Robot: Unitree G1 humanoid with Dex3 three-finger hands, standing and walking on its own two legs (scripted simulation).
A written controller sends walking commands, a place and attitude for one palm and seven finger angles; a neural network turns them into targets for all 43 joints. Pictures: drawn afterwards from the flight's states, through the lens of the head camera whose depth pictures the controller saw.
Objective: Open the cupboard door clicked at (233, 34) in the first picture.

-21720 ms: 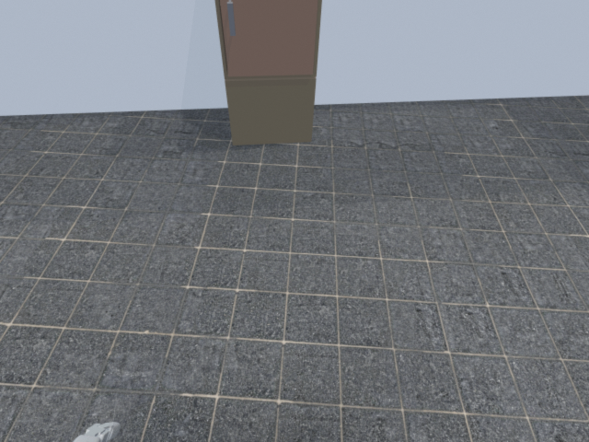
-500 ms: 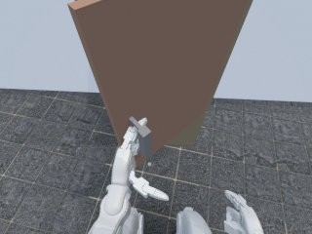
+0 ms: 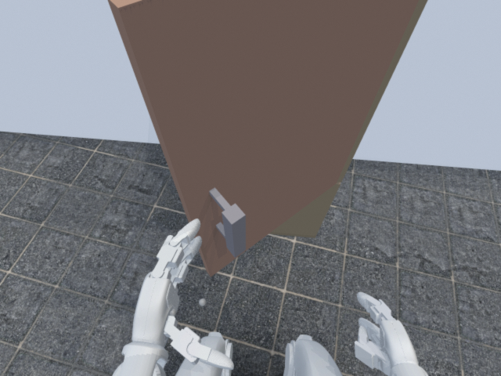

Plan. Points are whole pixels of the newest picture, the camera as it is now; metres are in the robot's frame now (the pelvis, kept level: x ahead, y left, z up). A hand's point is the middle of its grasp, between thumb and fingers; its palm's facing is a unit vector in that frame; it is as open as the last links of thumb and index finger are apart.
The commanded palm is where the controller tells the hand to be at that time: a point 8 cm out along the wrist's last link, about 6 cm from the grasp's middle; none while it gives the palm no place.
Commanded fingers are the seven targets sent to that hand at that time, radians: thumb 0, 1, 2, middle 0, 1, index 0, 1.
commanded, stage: slide the hand sideways off the handle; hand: left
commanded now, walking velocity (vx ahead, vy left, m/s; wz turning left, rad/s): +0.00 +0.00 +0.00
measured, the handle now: (226, 223) +0.34 +0.06 +0.04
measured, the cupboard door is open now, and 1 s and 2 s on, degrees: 44 44 44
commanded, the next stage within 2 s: draw the hand back to the body in 0.28 s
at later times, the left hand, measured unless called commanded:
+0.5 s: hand (174, 313) +0.21 +0.12 +0.04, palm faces -0.05 -1.00 -0.05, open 16.3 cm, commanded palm +0.18 +0.19 +0.06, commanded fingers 0.00 -0.50 0.30 -0.15 -0.30 -0.15 -0.30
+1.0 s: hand (81, 296) +0.20 +0.19 +0.14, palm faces +0.10 -0.96 -0.24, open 15.6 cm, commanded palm +0.17 +0.25 +0.17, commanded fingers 0.00 -0.08 0.48 -0.17 -0.30 -0.17 -0.30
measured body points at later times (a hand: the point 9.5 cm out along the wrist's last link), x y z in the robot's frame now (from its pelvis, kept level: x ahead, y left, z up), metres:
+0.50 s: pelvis -0.01 -0.02 -0.01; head +0.08 -0.02 +0.43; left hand +0.20 +0.17 +0.05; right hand +0.19 -0.25 -0.09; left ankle +0.01 +0.09 -0.63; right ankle +0.02 -0.09 -0.63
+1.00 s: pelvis +0.02 +0.01 +0.06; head +0.03 +0.00 +0.51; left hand +0.19 +0.24 +0.15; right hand +0.20 -0.23 +0.00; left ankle +0.01 +0.09 -0.63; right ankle +0.02 -0.09 -0.63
